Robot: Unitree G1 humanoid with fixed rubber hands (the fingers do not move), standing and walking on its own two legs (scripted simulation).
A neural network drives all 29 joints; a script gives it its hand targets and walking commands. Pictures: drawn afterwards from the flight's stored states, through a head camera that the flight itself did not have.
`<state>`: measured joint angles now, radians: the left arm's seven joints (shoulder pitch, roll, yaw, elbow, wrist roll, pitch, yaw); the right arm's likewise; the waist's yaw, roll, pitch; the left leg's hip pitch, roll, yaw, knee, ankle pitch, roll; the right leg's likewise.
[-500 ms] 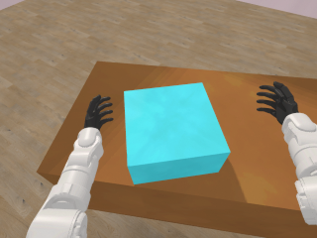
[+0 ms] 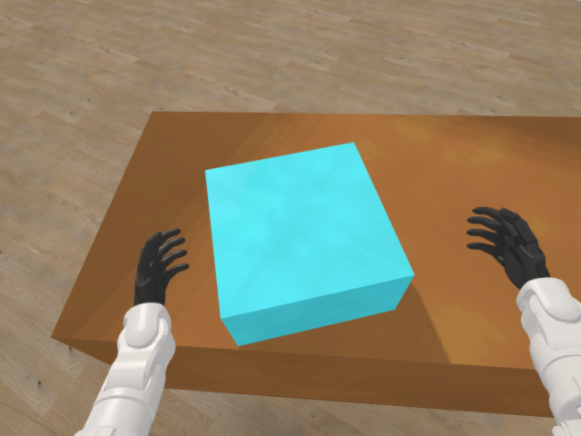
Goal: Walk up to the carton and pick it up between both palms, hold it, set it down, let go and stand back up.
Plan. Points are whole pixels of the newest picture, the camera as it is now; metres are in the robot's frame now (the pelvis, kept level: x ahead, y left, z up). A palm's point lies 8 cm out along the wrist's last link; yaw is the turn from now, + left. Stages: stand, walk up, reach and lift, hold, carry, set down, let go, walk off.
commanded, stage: set down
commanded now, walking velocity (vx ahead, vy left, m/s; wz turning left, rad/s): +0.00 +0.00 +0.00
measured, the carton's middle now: (298, 239) +0.48 +0.03 -0.11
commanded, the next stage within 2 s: none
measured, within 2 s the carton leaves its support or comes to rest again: neither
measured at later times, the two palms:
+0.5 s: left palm (145, 362) +0.22 +0.21 -0.01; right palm (535, 339) +0.28 -0.28 -0.01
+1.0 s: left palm (150, 395) +0.19 +0.21 -0.03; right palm (547, 391) +0.22 -0.29 -0.03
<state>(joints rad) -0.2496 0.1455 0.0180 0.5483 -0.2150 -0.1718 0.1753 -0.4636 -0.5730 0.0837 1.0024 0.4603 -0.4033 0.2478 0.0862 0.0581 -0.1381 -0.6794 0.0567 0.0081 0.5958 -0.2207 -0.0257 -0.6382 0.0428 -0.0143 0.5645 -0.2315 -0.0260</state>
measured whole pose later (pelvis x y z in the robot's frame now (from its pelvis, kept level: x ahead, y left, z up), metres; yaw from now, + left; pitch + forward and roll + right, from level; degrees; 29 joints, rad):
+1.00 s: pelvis +0.00 -0.01 +0.00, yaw +2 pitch +3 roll +1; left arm 0.16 0.09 0.02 0.54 -0.11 -0.37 0.18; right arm 0.01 -0.45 0.15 0.98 0.51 -0.61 0.27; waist 0.04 -0.02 -0.04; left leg -0.40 0.02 -0.02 0.63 -0.28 -0.05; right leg -0.39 0.03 0.00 0.68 -0.34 -0.04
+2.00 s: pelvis +0.01 +0.00 +0.02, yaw +1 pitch -3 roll +0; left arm 0.19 0.16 0.01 0.58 -0.03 -0.09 0.08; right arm 0.11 -0.26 0.01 0.86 0.15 -0.35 0.11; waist 0.02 -0.03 0.03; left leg -0.17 0.02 -0.01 0.46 -0.23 -0.03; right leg -0.15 0.03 0.02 0.47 -0.27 -0.02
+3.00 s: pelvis +0.03 +0.01 +0.02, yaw +0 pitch -6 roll +0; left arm 0.18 0.19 0.02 0.55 0.01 0.12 -0.01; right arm 0.17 -0.20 -0.03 0.74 -0.01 -0.21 0.01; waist 0.01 0.01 0.07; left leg -0.04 0.02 0.02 0.37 -0.23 -0.01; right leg -0.02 0.02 0.03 0.36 -0.24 -0.01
